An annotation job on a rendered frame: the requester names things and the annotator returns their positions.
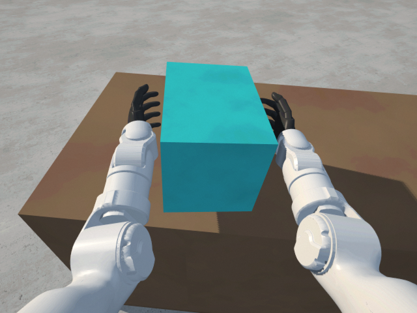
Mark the left robot forearm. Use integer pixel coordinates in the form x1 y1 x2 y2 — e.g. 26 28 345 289
70 121 158 272

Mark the right robot upper arm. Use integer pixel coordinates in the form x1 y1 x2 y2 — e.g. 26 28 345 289
294 213 417 313

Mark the left robot upper arm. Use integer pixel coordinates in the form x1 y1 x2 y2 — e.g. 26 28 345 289
17 221 155 313

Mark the robot right hand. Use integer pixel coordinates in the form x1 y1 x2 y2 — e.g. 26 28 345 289
260 92 295 139

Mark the carton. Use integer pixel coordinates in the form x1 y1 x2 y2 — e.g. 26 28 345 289
160 62 278 213

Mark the pedestal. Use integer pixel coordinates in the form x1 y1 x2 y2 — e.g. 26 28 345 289
18 72 417 313

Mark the robot left hand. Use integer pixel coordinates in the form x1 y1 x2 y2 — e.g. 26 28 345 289
128 84 161 128

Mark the right robot forearm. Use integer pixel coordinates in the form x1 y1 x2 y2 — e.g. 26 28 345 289
276 129 381 245

